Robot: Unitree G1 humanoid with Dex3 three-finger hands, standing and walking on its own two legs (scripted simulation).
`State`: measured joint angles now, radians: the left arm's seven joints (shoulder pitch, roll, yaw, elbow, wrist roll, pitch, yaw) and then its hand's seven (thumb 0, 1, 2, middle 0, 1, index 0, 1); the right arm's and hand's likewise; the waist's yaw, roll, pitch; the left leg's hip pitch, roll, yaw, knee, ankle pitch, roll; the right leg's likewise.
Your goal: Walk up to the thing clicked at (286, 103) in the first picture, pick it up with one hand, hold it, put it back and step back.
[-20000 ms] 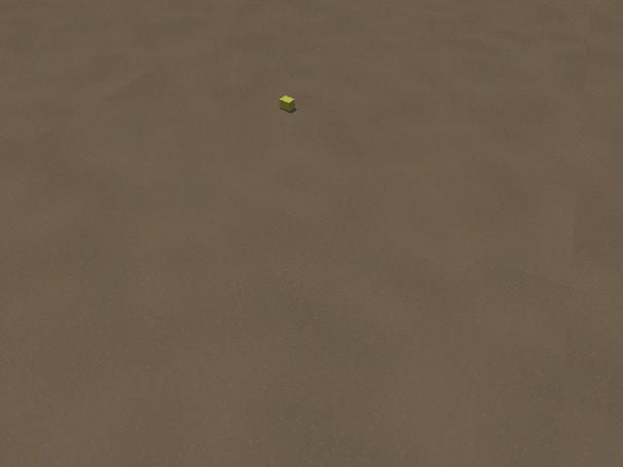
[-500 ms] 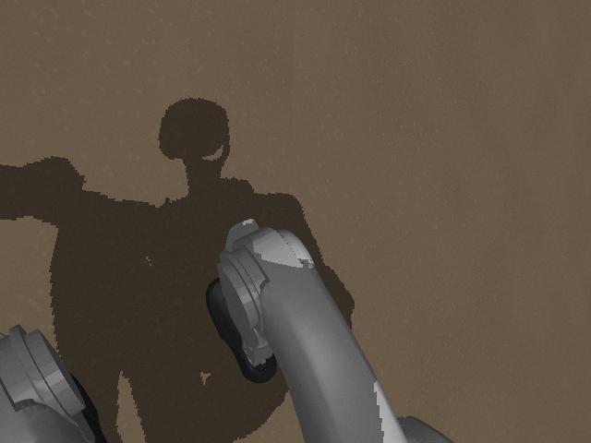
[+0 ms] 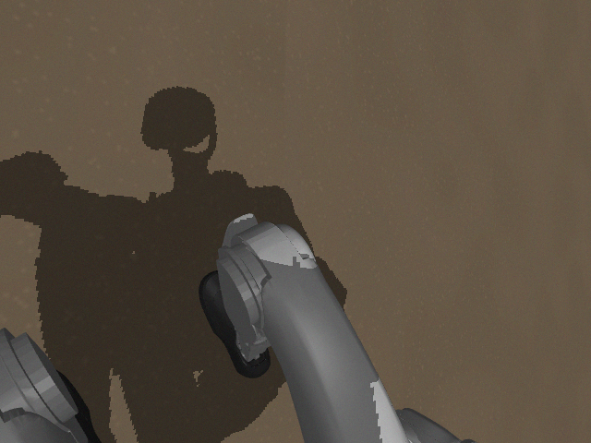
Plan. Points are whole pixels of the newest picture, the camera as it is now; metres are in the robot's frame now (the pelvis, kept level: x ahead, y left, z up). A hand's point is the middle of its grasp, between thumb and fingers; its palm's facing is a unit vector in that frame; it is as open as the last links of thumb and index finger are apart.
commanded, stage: close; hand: left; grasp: from above
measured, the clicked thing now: out of the picture +0.43 +0.36 -0.30
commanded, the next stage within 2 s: none
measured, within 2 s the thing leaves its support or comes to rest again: neither
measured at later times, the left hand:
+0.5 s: hand out of the picture +0.44 +0.35 -0.27, palm faces -0.10 -0.43 -0.90, open 13.1 cm
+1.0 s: hand out of the picture +0.43 +0.35 -0.27, palm faces -0.10 -0.43 -0.90, open 11.3 cm
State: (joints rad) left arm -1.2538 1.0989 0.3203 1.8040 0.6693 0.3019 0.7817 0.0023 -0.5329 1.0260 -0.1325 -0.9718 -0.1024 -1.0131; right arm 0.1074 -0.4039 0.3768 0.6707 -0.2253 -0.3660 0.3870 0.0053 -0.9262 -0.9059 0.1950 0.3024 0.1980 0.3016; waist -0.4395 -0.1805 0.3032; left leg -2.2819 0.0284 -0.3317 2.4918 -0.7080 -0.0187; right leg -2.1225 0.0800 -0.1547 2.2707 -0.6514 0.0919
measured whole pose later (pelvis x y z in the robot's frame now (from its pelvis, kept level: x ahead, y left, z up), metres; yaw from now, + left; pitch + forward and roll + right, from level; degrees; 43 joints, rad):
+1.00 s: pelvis +0.00 -0.01 +0.00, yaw +0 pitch +27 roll -17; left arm -1.26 1.09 0.32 1.79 0.65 0.32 0.77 0.00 -0.13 0.82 -0.41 -0.77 -0.40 -0.79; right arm 0.11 -0.40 0.38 0.68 -0.22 -0.37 0.37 0.00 -0.90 -0.90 0.20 0.30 0.20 0.30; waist -0.45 -0.18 0.30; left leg -2.27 0.04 -0.33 2.48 -0.71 -0.04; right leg -2.13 0.07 -0.16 2.27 -0.65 0.09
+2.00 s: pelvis +0.00 +0.00 +0.00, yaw +0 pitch +26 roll -17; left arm -1.25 1.10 0.31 1.80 0.66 0.30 0.77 -0.01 0.14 0.61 -0.66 -0.61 -0.68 -0.62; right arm 0.11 -0.41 0.38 0.68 -0.23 -0.38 0.38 0.01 -0.90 -0.89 0.20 0.30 0.20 0.30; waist -0.45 -0.18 0.31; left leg -2.27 0.04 -0.34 2.49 -0.72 -0.03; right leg -2.12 0.07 -0.16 2.27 -0.65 0.09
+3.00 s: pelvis +0.00 -0.01 +0.01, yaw +1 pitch +28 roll -16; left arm -1.24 1.02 0.36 1.68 0.66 0.38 0.74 -0.01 0.13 0.53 -0.75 -0.54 -0.75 -0.55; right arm 0.16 -0.39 0.31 0.71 -0.20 -0.37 0.39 0.00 -0.91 -0.89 0.20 0.30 0.20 0.30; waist -0.41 -0.13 0.25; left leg -2.28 0.04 -0.31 2.45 -0.70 -0.03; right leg -2.14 0.05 -0.15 2.26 -0.64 0.08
